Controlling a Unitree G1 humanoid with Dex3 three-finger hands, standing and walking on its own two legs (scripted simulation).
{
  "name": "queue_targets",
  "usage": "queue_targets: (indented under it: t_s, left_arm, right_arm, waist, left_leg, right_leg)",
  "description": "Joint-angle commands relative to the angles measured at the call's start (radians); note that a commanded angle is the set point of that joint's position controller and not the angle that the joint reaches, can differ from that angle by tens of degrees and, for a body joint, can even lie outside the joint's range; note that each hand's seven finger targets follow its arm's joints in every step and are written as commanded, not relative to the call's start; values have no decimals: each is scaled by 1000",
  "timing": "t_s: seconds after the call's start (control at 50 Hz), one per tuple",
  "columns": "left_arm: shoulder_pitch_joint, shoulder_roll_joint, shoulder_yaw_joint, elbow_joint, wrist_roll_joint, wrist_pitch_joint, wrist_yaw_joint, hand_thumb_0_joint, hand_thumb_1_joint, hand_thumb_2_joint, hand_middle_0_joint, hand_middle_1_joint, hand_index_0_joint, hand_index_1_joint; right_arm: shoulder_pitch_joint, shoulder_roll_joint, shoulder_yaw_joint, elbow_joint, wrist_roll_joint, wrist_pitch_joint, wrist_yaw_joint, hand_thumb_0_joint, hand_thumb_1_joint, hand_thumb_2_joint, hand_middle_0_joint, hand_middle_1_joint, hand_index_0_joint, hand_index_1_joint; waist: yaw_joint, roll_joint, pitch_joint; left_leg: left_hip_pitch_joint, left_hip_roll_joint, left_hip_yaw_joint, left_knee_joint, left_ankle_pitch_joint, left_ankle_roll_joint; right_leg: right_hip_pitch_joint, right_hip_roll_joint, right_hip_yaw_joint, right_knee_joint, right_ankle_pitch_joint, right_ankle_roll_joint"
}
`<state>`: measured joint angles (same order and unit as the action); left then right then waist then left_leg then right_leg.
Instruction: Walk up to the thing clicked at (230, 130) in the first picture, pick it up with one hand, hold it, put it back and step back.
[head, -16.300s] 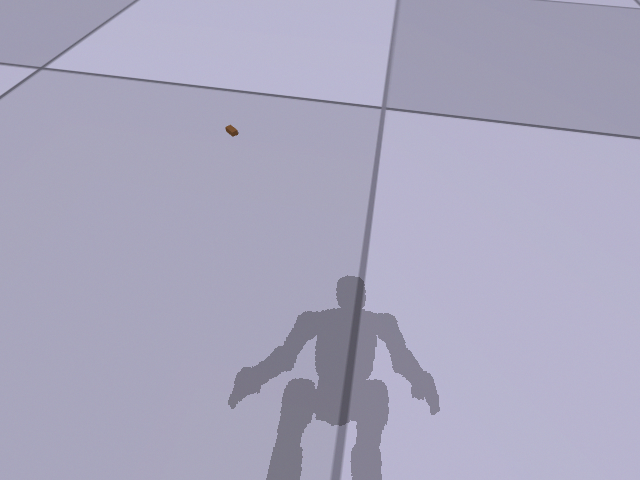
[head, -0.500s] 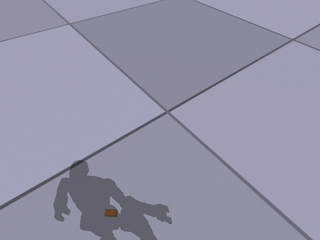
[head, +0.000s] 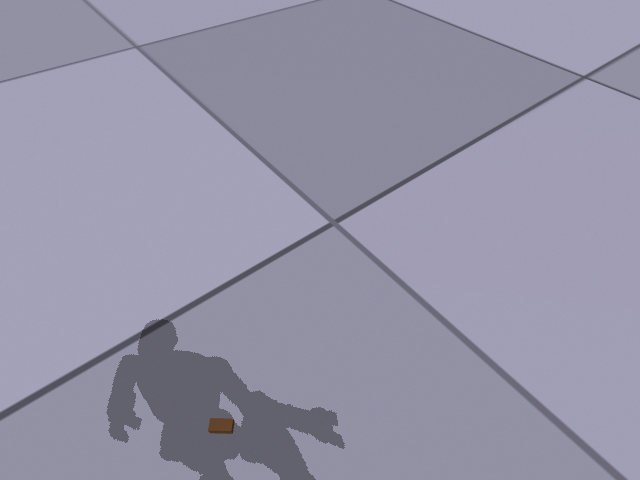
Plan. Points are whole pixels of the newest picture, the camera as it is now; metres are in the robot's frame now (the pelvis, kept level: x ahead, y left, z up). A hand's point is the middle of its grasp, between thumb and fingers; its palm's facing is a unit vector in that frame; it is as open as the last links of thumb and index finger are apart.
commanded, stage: stand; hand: left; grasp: from above
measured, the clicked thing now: (221, 425) +0.40 +0.29 -0.77
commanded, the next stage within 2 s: rise first in 0.12 s
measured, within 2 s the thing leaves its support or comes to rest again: neither
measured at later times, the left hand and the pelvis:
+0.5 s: hand out of the picture +0.15 +0.25 -0.17, palm faces -0.04 -0.93 -0.37, open 9.1 cm; pelvis -0.01 +0.00 -0.02, yaw +0 degrees
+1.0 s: hand out of the picture +0.11 +0.27 -0.24, palm faces -0.19 -0.86 -0.48, open 11.9 cm; pelvis -0.02 +0.02 -0.10, yaw -1 degrees
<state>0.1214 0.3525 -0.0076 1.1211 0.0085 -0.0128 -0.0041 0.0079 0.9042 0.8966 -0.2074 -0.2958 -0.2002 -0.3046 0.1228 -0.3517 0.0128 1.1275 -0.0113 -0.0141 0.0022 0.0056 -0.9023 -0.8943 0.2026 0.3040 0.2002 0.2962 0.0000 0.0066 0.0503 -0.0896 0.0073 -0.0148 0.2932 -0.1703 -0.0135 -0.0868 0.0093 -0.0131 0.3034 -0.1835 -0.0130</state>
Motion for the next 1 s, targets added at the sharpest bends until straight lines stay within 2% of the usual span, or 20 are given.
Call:
queue_targets:
  t_s: [0.0, 0.18, 0.2, 0.22, 0.24, 0.26, 0.28, 0.3, 0.32, 0.34, 0.36, 0.4, 0.42, 0.5, 0.58, 0.66, 0.68, 0.72, 0.82, 0.98]
  left_arm:
    - [-35, 219, 43, -60, 0, -20, 17, 0, 900, 900, -200, -300, -200, -301]
    - [-27, 217, 43, -56, 1, -23, 17, 0, 900, 900, -200, -300, -200, -301]
    - [-25, 217, 44, -55, 2, -24, 17, 0, 869, 881, -253, -295, -243, -302]
    - [-376, 28, 35, -406, -50, -109, 31, 0, 789, 851, -333, -375, -304, -382]
    - [-453, 97, 61, -345, -47, -102, 35, 0, 717, 839, -339, -426, -302, -462]
    - [-280, 222, 138, -182, -15, -65, 39, 0, 637, 806, -333, -506, -310, -531]
    - [-231, 218, 149, -93, 4, -39, 27, 0, 557, 783, -330, -575, -321, -583]
    - [-305, 212, 143, -104, 23, -37, 9, 0, 477, 783, -320, -621, -316, -625]
    - [-326, 233, 169, -135, 54, -53, -1, 0, 397, 752, -325, -673, -331, -667]
    - [-174, 225, 190, -51, 86, -35, -7, 0, 317, 746, -319, -741, -334, -725]
    - [-121, 210, 196, -79, 104, -28, -14, 0, 237, 714, -341, -746, -359, -728]
    - [-74, 209, 218, -140, 127, -4, -6, 0, 77, 696, -352, -769, -371, -749]
    - [-64, 166, 193, -160, 130, 19, -1, 0, -3, 707, -345, -775, -358, -761]
    - [-91, 164, 193, -260, 159, 101, 19, 0, -243, 710, -374, -786, -378, -781]
    - [-94, 151, 196, -374, 179, 115, 28, 0, -235, 673, -428, -752, -430, -749]
    - [-47, 171, 216, -513, 202, 112, 28, 0, -247, 670, -461, -720, -453, -728]
    - [-25, 151, 197, -549, 209, 114, 25, 0, -249, 672, -466, -707, -455, -718]
    - [33, 136, 196, -595, 218, 126, 25, 0, -257, 663, -482, -701, -470, -713]
    - [102, 153, 199, -746, 249, 156, 34, 0, -250, 635, -519, -678, -508, -689]
    - [203, 130, 183, -855, 273, 196, 42, 0, -247, 632, -488, -707, -488, -706]
  right_arm:
    - [-33, -212, -46, -59, 1, -15, -14, 0, -900, -900, 200, 300, 200, 300]
    - [-38, -212, -45, -63, 3, -16, -14, 0, -900, -900, 200, 300, 200, 300]
    - [-34, -212, -46, -63, 3, -16, -15, 0, -907, -904, 197, 299, 198, 299]
    - [-28, -39, -3, -329, 74, -65, -35, 0, -951, -910, 200, 300, 200, 300]
    - [17, -68, -9, -276, 74, -64, -44, 0, -885, -894, 199, 300, 200, 300]
    - [66, -109, -34, -274, 75, -56, -55, 0, -869, -891, 199, 300, 200, 300]
    - [77, -104, -44, -285, 67, -48, -54, 0, -885, -893, 199, 300, 200, 300]
    - [81, -99, -53, -317, 63, -50, -53, 0, -872, -889, 199, 300, 200, 300]
    - [95, -98, -71, -341, 45, -58, -53, 0, -863, -888, 200, 300, 200, 300]
    - [128, -97, -86, -349, 38, -61, -50, 0, -882, -892, 200, 300, 200, 300]
    - [133, -92, -92, -387, 34, -63, -42, 0, -872, -888, 200, 300, 200, 300]
    - [122, -83, -97, -449, 34, -65, -37, 0, -861, -884, 201, 300, 201, 300]
    - [118, -81, -99, -471, 39, -65, -36, 0, -843, -879, 201, 300, 201, 300]
    - [88, -74, -98, -555, 44, -69, -31, 0, -892, -894, 201, 300, 201, 300]
    - [103, -57, -98, -596, 38, -92, -27, 0, -913, -901, 201, 300, 200, 300]
    - [107, -51, -104, -639, 34, -114, -28, 0, -934, -907, 201, 300, 200, 300]
    - [117, -49, -105, -641, 33, -118, -29, 0, -935, -907, 201, 300, 200, 300]
    - [123, -48, -106, -651, 32, -125, -32, 0, -954, -912, 201, 300, 200, 300]
    - [104, -44, -105, -692, 31, -143, -34, 0, -982, -920, 201, 300, 200, 300]
    - [80, -44, -101, -728, 26, -173, -36, 0, -986, -920, 201, 300, 200, 300]
  waist:
    - [-2, -12, -66]
    - [0, -8, -82]
    - [0, -10, -79]
    - [-121, 36, -12]
    - [-82, -18, -55]
    - [-55, -32, -52]
    - [-45, -60, -77]
    - [-43, -64, -98]
    - [-30, -55, -190]
    - [-11, -35, -234]
    - [17, 1, -278]
    - [40, 34, -304]
    - [23, 30, -298]
    - [7, -10, -266]
    - [-4, -6, -265]
    - [-13, 26, -316]
    - [-21, 46, -326]
    - [-25, 53, -351]
    - [-24, 71, -405]
    - [-26, 78, -429]
  left_leg:
    - [0, 121, -91, -31, 138, 29]
    - [23, 125, -91, -21, 177, 33]
    - [21, 125, -91, -20, 171, 33]
    - [-120, -29, 50, 59, 25, 31]
    - [-118, -29, 47, 75, 8, 38]
    - [-137, -24, 45, 90, 4, 36]
    - [-179, -28, 41, 134, 8, 39]
    - [-202, -23, 34, 171, 17, 40]
    - [-214, -27, 37, 219, 44, 40]
    - [-246, -32, 32, 249, 72, 35]
    - [-269, -38, 34, 280, 87, 29]
    - [-284, -46, 36, 292, 102, 22]
    - [-284, -44, 34, 293, 103, 22]
    - [-361, -32, 22, 355, 50, 25]
    - [-452, -23, 16, 450, -33, 24]
    - [-517, -14, 8, 535, -53, 24]
    - [-520, -11, 5, 548, -52, 21]
    - [-536, -5, -2, 579, -52, 20]
    - [-580, 2, -16, 656, -29, 23]
    - [-688, 8, -41, 748, -82, 18]
  right_leg:
    - [10, -144, 106, -50, 142, -14]
    - [19, -145, 103, -45, 194, -12]
    - [16, -145, 103, -47, 190, -11]
    - [-226, -28, 25, 28, 119, 5]
    - [-162, -30, 15, 28, 72, 15]
    - [-172, -21, 3, 48, 46, 7]
    - [-197, -21, 2, 82, 37, 0]
    - [-222, -17, -3, 124, 49, -2]
    - [-215, -21, 6, 172, 88, -1]
    - [-220, -21, 3, 215, 113, -6]
    - [-216, -18, 5, 250, 114, -11]
    - [-203, -14, 5, 264, 114, -13]
    - [-220, -8, 2, 266, 112, -13]
    - [-318, 3, -12, 317, 41, -9]
    - [-440, 6, -12, 412, -52, -7]
    - [-526, 5, -7, 506, -73, -9]
    - [-548, 5, -8, 531, -72, -10]
    - [-580, 6, -10, 566, -77, -11]
    - [-658, 8, -14, 638, -80, -13]
    - [-787, 13, -24, 759, -134, -15]
